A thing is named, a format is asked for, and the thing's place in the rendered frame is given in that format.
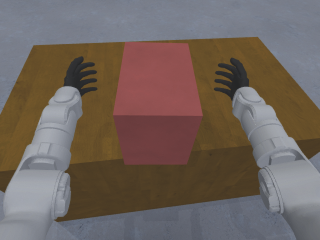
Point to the left robot forearm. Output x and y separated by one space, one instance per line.
50 147

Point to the left robot hand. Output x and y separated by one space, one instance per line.
74 76

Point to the right robot forearm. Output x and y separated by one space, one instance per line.
271 144

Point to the right robot hand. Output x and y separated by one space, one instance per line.
239 77

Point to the robot right upper arm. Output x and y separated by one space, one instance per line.
292 189

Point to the carton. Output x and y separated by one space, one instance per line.
157 111

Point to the robot left upper arm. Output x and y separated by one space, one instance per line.
35 199

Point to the pedestal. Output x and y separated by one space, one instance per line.
221 164

